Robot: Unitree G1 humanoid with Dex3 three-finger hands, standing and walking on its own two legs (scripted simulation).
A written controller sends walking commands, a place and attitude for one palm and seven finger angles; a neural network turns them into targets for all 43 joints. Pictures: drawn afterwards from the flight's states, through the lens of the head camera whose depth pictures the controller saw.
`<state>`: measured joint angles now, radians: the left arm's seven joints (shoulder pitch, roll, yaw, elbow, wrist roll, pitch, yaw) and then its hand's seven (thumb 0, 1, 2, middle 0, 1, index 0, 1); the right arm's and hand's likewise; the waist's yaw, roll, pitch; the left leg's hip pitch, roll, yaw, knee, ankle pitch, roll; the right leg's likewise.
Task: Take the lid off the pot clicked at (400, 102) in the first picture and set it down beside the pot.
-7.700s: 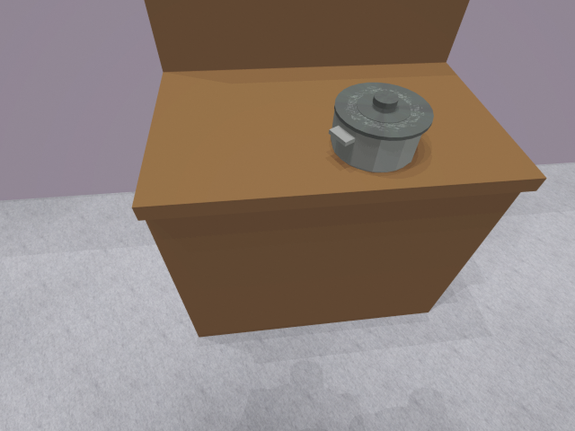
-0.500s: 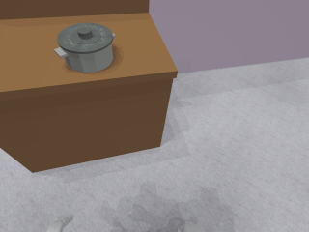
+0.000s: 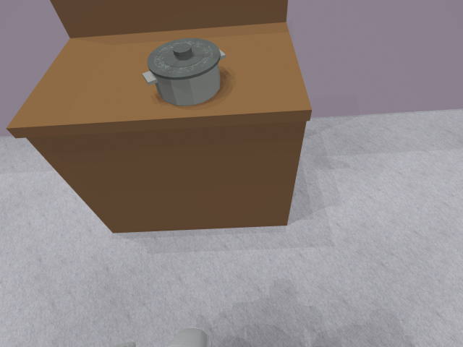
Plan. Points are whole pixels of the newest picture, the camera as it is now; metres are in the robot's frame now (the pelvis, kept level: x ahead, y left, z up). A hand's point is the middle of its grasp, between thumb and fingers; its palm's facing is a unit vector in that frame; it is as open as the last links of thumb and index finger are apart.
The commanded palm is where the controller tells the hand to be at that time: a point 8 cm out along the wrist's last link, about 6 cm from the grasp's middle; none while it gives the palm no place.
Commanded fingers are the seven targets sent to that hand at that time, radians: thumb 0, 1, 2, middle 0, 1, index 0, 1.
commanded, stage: take the last steps up to it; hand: left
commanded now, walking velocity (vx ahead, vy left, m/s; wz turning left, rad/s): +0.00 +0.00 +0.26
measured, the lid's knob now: (182, 50) +0.82 +0.16 +0.08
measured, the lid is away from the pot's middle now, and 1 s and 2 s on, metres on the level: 0.00 0.00 0.00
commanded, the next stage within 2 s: come to a stop and stand still in 1.08 s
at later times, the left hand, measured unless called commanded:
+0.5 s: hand out of the picture +0.04 +0.27 -0.18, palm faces +0.12 -0.98 -0.18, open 7.4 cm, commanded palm none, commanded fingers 0.00 0.90 0.90 -0.20 -0.30 -0.20 -0.30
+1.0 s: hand (158, 262) +0.32 +0.20 -0.17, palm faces +0.07 -0.97 -0.22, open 7.2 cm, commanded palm none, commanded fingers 0.00 0.90 0.90 -0.20 -0.30 -0.20 -0.30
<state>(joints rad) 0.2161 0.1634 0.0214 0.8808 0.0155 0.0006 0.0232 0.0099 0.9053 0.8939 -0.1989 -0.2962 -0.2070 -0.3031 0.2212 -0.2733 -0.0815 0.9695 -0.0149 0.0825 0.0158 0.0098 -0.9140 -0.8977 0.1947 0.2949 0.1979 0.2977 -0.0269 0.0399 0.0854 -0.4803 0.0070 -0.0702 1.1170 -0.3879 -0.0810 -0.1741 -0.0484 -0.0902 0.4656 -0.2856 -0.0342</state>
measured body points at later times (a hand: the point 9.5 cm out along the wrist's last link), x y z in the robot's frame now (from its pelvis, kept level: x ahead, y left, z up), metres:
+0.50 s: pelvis +0.06 +0.08 +0.00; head +0.07 +0.10 +0.45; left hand +0.04 +0.33 -0.16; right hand +0.09 -0.16 -0.14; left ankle -0.03 +0.14 -0.74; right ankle +0.11 -0.07 -0.65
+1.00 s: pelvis +0.25 +0.02 -0.01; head +0.27 +0.00 +0.44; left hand +0.31 +0.25 -0.15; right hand +0.21 -0.20 -0.17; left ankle +0.19 +0.16 -0.65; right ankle +0.28 -0.03 -0.74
